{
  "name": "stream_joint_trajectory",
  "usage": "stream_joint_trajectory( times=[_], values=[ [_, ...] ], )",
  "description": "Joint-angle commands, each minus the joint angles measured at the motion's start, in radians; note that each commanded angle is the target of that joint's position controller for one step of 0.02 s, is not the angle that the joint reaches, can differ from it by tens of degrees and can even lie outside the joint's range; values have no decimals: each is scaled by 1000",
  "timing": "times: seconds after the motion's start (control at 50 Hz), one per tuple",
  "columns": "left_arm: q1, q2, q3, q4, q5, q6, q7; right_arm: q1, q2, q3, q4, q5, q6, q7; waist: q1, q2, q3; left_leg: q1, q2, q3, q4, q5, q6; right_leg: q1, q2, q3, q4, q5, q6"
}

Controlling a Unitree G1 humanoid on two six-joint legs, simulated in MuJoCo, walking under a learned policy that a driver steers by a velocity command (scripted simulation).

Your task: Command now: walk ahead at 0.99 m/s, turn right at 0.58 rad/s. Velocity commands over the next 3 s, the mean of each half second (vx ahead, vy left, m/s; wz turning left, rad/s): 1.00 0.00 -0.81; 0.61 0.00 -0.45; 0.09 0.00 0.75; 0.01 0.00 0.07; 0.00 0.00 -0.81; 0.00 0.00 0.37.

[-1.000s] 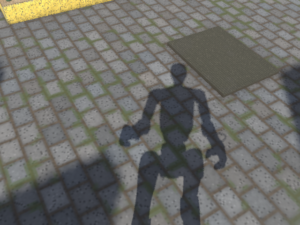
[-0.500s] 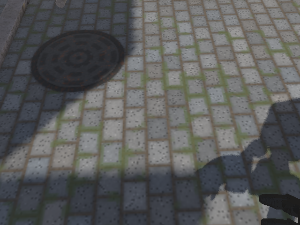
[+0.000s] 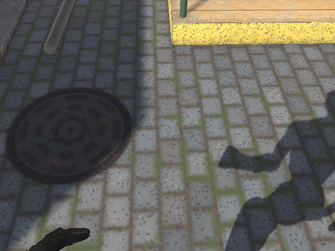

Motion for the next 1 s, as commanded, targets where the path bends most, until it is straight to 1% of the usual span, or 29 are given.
stream_joint_trajectory(
  times=[0.02, 0.04, 0.06, 0.08, 0.1, 0.12, 0.14, 0.2, 0.28, 0.32, 0.4, 0.44, 0.46, 0.48, 0.5, 0.52, 0.56, 0.6, 0.64, 0.7, 0.78, 0.82, 0.86, 0.88, 0.9, 0.92, 0.94, 0.96, 1.0],
  values=[
    [212, 183, 78, -30, -17, 12, -3, -66, -225, -63, -56, -43, 24, -33, 198, 194, -135, -75, 288, 31, 448, 1747, -78, 361, 108, -73, 100, -176, -55],
    [520, 226, 98, 49, -9, 28, 12, -203, -263, -75, -102, -39, 32, -35, 361, 142, -215, -266, 265, 51, 820, 1698, -89, 676, 46, 30, 40, -125, -104],
    [633, 231, 84, 118, 5, 42, 23, -201, -101, -32, -134, -59, 11, -15, 326, -196, -224, -702, 92, 12, 1314, 445, -94, 1009, -22, 149, 176, -207, -155],
    [532, 227, 84, 79, 43, 22, 26, -60, -18, 4, -198, 49, -32, 16, 167, -448, -348, -1125, -27, -165, 1575, -135, -136, 1251, -252, 845, -89, -745, -392],
    [493, 157, 84, 38, 54, 26, 41, -149, -118, -1, -213, 66, -71, 36, 230, -190, -314, -1164, 36, -232, 1474, 17, -52, 1193, -254, 968, -289, -938, -333],
    [439, 134, 73, 27, 65, 20, 43, -230, -132, -4, -251, 75, -87, 43, 178, -27, -195, -1149, 73, -229, 1369, 85, -23, 1028, -248, 915, -324, -863, -288],
    [368, 126, 69, 15, 58, 13, 32, -250, -111, 2, -251, 46, -90, 43, 105, 159, -83, -1074, 104, -210, 1259, 128, -6, 809, -206, 846, -355, -762, -265],
    [243, 122, 66, -11, 40, 10, 35, -196, -111, -9, -232, 14, -58, 23, 3, 119, 40, -947, 168, -198, 1063, 164, -61, 482, -69, 631, -387, -535, -264],
    [269, 127, 67, 23, 12, 16, 67, -403, -61, 9, -319, -11, -46, 7, 69, 34, 112, -762, 143, -90, 636, 420, -137, 199, 48, 429, -382, -313, -206],
    [323, 148, 77, 51, 5, 24, 71, -475, -36, 10, -347, 10, -48, 10, 126, -17, 66, -592, 89, -69, 468, 583, -154, 157, 59, 437, -377, -366, -157],
    [357, 130, 83, 84, -11, 35, 81, -501, -125, -40, -362, 66, -55, 4, 134, -78, 24, -571, 84, -158, 268, 540, -159, 443, 16, 547, -232, -377, -107],
    [321, 146, 91, 76, 7, 49, 80, -323, -187, -81, -329, 75, -67, 1, 15, -93, -102, -399, 86, -143, 264, 426, -116, 548, 23, 526, 25, -68, -55],
    [264, 120, 77, 41, 40, 55, 72, -67, -210, -95, -288, 78, -60, -5, -113, -100, -282, -100, 188, -189, 383, 321, -69, 441, 30, 477, 300, -38, -21],
    [410, -26, 39, 20, 40, 52, 66, 78, -269, -102, -260, 45, -48, -3, -49, 228, -465, 280, 441, -599, 341, 13, 69, 135, 135, 365, 666, -622, 13],
    [462, 7, 14, -18, -23, 44, 68, 89, -285, -108, -227, 41, -43, 20, -24, 550, -517, 343, 582, -1052, 149, -408, 148, -103, 69, 290, 893, -728, 21],
    [363, 84, 31, -3, -31, 53, 79, 15, -181, -94, -262, 40, -32, 11, -66, 376, -332, 213, 519, -943, 107, -471, 108, -192, -1, 258, 952, -617, 25],
    [154, 117, 43, -45, 26, 54, 72, -36, -143, -82, -223, 17, -13, 5, -70, 54, -86, -86, 431, -584, 106, -21, 51, -163, -63, 190, 896, -512, 21],
    [137, 84, 48, -74, 11, 69, 57, -88, -89, -65, -180, 8, -18, 10, -2, 81, -7, -256, 377, -394, 76, 172, 44, -96, -126, 199, 833, -486, 16],
    [126, 48, 40, -98, -4, 92, 50, -116, -43, -54, -139, 31, -19, 20, 33, 109, 47, -337, 364, -262, 60, 353, 43, -110, -160, 186, 810, -506, 20],
    [80, 55, 34, -136, 26, 89, 42, -232, -106, -66, -121, 31, -14, 7, 90, 100, 123, -489, 332, -49, 23, 732, 35, -57, -139, 125, 582, -389, 71],
    [-7, 26, 22, -142, 40, 46, 4, -108, -217, -79, -53, 50, -26, 4, 47, 44, 38, -515, 300, 12, 10, 861, 34, 308, -12, 57, 148, -80, 39],
    [11, 91, 47, -139, 50, 38, 4, -83, -263, -86, -24, 73, -20, 8, 91, 77, 6, -357, 330, -7, 94, 1065, 34, 345, 38, 53, 42, -147, -10],
    [202, 158, 79, -76, 75, 33, 22, -92, -251, -74, -7, 82, -3, 10, 219, 87, -103, -338, 289, -2, 384, 1126, -13, 598, 32, 55, -102, 17, -62],
    [291, 231, 94, -59, 103, 38, 40, -68, -203, -57, -30, 60, -2, 10, 238, 15, -214, -504, 210, 0, 678, 759, -60, 859, -125, 177, -22, 457, -100],
    [256, 242, 65, -92, 142, 37, 48, 162, -55, -8, -7, 34, 4, 26, 114, -240, -443, -784, 54, -109, 1143, -257, -123, 1169, -499, 553, 92, 997, -302],
    [286, 191, 65, -102, 118, 49, 44, 170, -192, -35, 37, 59, 7, 27, 182, -141, -619, -765, 79, -273, 1235, -258, -125, 1131, -489, 572, 51, 917, -317],
    [214, 181, 63, -101, 90, 54, 43, 48, -222, -52, -15, 81, 20, 21, 161, -106, -477, -842, 124, -215, 1211, -201, -140, 1012, -433, 456, -8, 711, -284],
    [155, 145, 56, -78, 63, 53, 47, -28, -191, -48, -39, 74, 36, 7, 128, -30, -336, -898, 168, -156, 1130, -130, -155, 878, -374, 374, -66, 541, -236],
    [82, 104, 47, -60, 64, 56, 55, 3, -152, -55, -24, 65, 87, -6, 49, -38, -198, -812, 208, -116, 1105, -55, -187, 611, -321, 252, -177, 316, -198]
  ],
)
